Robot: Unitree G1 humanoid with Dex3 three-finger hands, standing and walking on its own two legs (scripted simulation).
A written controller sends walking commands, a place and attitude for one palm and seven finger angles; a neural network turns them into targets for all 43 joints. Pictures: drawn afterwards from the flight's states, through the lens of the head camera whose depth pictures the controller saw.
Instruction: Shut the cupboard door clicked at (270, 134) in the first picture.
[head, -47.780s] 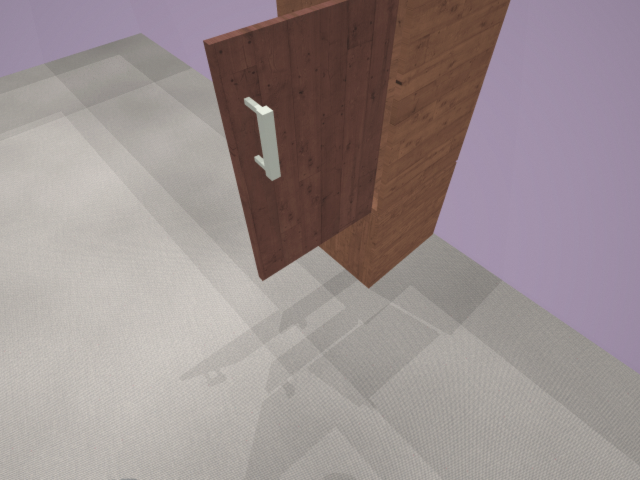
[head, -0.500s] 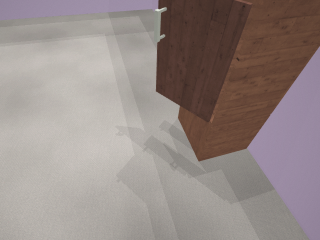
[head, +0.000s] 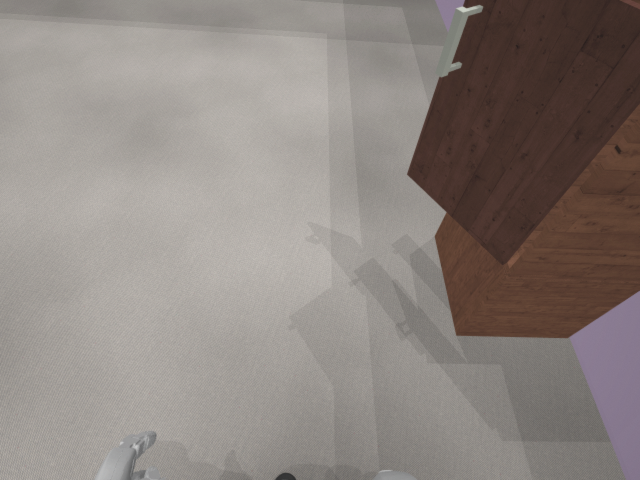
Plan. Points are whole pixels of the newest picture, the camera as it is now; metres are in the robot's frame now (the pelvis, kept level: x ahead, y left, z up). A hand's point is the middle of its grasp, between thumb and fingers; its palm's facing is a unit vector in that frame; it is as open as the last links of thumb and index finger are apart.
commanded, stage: walk to a spot facing it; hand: left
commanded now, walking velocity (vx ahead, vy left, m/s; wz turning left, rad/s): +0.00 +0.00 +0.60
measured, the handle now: (458, 41) +0.91 -0.27 +0.08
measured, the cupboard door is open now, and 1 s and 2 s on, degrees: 33 33 33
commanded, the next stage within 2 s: turn to face it in 1.54 s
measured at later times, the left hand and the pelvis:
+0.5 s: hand out of the picture -0.05 +0.17 -0.18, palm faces +0.37 -0.89 -0.25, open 7.4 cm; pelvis -0.01 -0.03 -0.01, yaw +21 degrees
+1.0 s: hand out of the picture +0.13 +0.27 -0.15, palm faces +0.49 -0.84 -0.24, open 7.4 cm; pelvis +0.11 +0.02 -0.02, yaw +33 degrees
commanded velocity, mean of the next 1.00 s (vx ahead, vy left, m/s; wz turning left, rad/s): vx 0.21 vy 0.00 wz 0.55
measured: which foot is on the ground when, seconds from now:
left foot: down 0.00-0.12, up 0.14-0.52, down 0.54-1.00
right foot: up 0.00-0.12, down 0.14-0.54, up 0.56-0.98, down 1.00-1.00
